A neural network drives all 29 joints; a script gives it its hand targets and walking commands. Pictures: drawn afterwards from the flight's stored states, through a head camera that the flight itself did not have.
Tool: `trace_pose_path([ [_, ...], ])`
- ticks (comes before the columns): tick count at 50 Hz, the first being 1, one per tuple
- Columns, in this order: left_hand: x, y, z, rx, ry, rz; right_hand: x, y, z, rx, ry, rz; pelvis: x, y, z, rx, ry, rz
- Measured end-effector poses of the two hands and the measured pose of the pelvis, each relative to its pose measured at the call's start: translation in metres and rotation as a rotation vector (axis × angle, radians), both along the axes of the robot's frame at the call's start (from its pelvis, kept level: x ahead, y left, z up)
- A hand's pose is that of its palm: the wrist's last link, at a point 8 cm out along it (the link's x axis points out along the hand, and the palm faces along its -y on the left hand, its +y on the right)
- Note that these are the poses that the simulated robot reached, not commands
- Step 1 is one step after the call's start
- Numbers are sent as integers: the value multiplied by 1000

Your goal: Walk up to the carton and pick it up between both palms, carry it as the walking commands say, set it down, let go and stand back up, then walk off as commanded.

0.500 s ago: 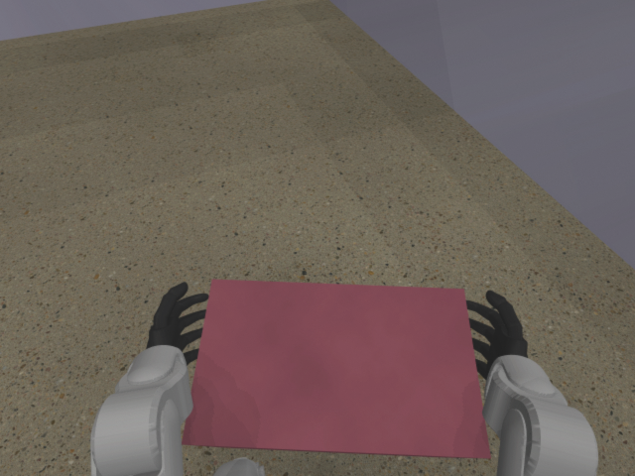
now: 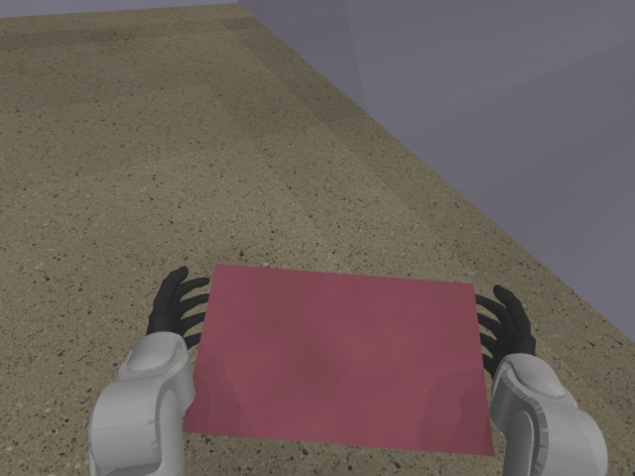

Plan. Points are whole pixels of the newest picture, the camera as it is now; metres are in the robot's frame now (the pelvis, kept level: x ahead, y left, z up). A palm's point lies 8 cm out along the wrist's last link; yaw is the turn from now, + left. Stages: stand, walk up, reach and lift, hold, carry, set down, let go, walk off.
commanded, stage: carry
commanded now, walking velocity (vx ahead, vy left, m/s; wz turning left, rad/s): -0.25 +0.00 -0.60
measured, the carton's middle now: (334, 365) +0.26 +0.01 +0.02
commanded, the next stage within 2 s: none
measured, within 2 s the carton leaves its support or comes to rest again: neither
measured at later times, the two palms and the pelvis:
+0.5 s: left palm out of the picture +0.10 +0.08 +0.10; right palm out of the picture +0.03 -0.27 +0.09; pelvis -0.16 -0.05 -0.01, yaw -11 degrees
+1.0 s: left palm out of the picture +0.02 +0.12 +0.09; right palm out of the picture -0.06 -0.23 +0.09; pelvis -0.25 +0.00 -0.01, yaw -10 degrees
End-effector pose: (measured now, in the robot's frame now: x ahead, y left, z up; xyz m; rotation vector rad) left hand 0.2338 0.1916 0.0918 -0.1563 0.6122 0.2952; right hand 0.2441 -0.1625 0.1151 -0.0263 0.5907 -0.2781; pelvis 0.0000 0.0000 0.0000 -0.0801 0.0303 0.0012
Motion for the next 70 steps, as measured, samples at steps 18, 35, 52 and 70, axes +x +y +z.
trace_pose_path([
  [18, -90, -137, -11, 130, 51, -315, -194, -125, -45, 130, 49, -315, -127, -52, -10, 98, -2, -211],
  [35, -185, -73, 2, 38, 18, -169, -242, -71, -7, 38, 17, -169, -203, -29, -1, 67, 2, -173],
  [52, -218, -59, -6, 79, 20, -254, -302, -52, -25, 75, 19, -252, -256, 11, -12, 102, 9, -179],
  [70, -245, 21, -12, 110, 30, -247, -329, 28, -46, 106, 30, -244, -284, 90, -19, 82, 17, -193],
])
